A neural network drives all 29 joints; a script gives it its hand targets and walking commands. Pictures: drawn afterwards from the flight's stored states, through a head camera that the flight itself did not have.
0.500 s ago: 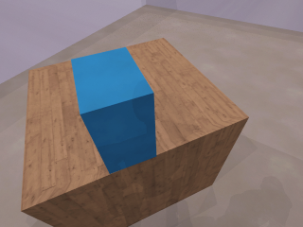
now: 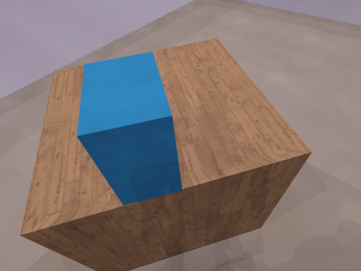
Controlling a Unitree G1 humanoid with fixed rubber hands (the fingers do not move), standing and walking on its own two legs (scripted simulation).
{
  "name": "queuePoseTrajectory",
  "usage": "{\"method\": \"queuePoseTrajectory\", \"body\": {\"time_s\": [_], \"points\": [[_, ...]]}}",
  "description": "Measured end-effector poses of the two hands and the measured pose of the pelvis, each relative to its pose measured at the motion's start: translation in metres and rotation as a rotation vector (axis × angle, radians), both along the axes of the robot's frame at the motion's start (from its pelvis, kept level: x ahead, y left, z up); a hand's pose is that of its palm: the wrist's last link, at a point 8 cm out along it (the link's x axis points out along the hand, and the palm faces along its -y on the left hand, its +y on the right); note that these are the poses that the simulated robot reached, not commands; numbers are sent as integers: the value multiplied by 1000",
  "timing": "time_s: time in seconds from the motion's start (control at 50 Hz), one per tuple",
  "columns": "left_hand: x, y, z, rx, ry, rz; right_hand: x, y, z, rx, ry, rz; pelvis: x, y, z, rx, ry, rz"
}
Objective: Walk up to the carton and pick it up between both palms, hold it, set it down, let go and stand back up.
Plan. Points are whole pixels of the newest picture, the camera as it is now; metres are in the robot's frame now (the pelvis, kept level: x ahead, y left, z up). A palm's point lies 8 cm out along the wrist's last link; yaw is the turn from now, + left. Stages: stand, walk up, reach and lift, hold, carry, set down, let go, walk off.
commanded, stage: walk up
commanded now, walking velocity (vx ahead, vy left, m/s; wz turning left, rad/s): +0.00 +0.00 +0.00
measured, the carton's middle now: (137, 132) +0.43 +0.13 +0.07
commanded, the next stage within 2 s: none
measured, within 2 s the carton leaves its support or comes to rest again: neither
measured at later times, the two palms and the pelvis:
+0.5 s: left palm out of the picture +0.01 +0.19 -0.14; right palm out of the picture -0.01 -0.21 -0.15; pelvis +0.02 -0.02 +0.01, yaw -1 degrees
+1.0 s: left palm out of the picture -0.01 +0.17 -0.14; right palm out of the picture +0.00 -0.23 -0.15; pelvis +0.02 -0.03 +0.00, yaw +0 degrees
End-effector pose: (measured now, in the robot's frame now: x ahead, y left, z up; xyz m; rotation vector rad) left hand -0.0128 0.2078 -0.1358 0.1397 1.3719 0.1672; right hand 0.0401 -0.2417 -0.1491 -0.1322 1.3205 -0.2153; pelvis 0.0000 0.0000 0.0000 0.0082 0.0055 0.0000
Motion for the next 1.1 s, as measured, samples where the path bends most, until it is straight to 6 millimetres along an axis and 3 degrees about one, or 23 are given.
{"method": "queuePoseTrajectory", "body": {"time_s": [0.06,0.18,0.46,0.6,0.96,1.04,1.1], "points": [[-6,-13,-9,-39,36,15,15,9,2,10,-31,18,3,-2,-2,-20,-13,1],[-6,-25,-10,-79,61,40,12,21,11,28,-2,39,12,-8,6,-3,-32,-12],[15,-18,-2,-23,78,7,-42,27,2,87,152,-20,23,-14,8,1,-36,-20],[25,-24,-3,-21,65,4,-53,30,1,108,185,-35,25,-20,7,-1,-30,-22],[5,-47,-7,-51,88,25,-46,13,1,88,161,-31,23,-31,6,-6,-25,-19],[-6,-29,0,18,61,101,-40,4,-4,75,192,19,14,-23,4,7,-13,16],[-22,-8,6,71,69,145,-22,2,-6,62,162,58,10,-14,3,17,-8,49]]}}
